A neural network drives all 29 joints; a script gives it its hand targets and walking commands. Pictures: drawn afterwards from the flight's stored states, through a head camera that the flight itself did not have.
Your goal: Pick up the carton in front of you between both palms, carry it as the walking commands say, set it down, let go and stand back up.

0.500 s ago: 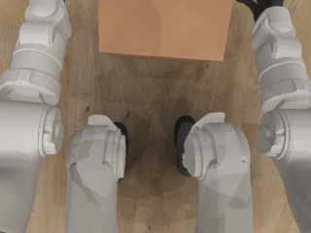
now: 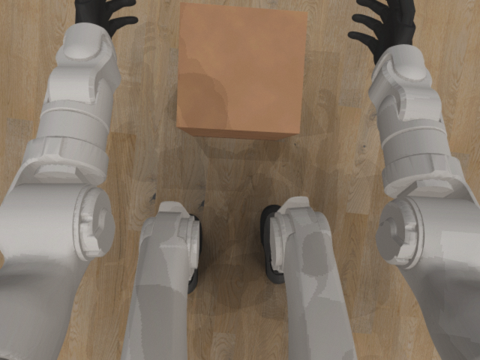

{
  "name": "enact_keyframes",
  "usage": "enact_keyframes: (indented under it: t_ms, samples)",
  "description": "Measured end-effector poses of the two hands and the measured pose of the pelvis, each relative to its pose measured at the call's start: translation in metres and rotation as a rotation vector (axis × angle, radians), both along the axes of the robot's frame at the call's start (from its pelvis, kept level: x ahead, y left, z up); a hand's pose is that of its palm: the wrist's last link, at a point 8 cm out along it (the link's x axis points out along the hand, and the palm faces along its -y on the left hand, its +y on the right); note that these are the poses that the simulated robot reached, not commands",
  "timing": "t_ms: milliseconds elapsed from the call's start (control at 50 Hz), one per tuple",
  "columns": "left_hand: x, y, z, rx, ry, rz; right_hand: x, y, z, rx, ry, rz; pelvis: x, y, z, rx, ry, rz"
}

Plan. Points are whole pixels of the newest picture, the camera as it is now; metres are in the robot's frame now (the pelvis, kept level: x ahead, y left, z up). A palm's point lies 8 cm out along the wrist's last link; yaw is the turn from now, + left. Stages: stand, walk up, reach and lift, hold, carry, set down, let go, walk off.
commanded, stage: set down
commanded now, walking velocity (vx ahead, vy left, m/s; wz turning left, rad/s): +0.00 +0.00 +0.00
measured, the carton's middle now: (238, 87) +0.53 -0.02 -0.34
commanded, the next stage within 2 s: let go in 0.52 s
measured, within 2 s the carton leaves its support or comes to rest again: neither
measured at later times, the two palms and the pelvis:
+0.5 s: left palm out of the picture +0.55 +0.17 +0.04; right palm out of the picture +0.52 -0.23 +0.04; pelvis +0.03 +0.00 +0.14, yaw +0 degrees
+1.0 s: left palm out of the picture +0.43 +0.20 +0.15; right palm out of the picture +0.41 -0.24 +0.15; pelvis +0.09 -0.01 +0.26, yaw +0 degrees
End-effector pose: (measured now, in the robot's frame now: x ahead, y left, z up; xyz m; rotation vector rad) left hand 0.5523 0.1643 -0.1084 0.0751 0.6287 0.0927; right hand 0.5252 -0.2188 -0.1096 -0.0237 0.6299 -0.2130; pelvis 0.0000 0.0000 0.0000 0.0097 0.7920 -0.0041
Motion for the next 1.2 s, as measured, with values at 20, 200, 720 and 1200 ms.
enact_keyframes:
  t_ms: [20, 200, 720, 1200]
  samples:
    - [0.0, 0.001, 0.005, 0.001, -0.002, -0.001, 0.0, -0.001, 0.005, -0.001, -0.002, 0.0, 0.001, 0.0, 0.005, 0.0, 0.005, 0.0]
    - [0.0, 0.004, 0.055, 0.005, -0.005, -0.011, 0.0, -0.007, 0.058, -0.002, -0.006, 0.005, 0.009, 0.0, 0.053, 0.0, 0.033, 0.0]
    - [-0.033, 0.014, 0.193, 0.079, 0.056, -0.045, -0.029, -0.01, 0.193, -0.062, 0.063, 0.101, 0.043, -0.003, 0.194, 0.001, -0.023, 0.001]
    - [-0.188, 0.05, 0.303, 0.084, 0.137, -0.054, -0.182, -0.02, 0.31, -0.076, 0.159, 0.143, 0.109, -0.005, 0.288, -0.009, -0.421, -0.002]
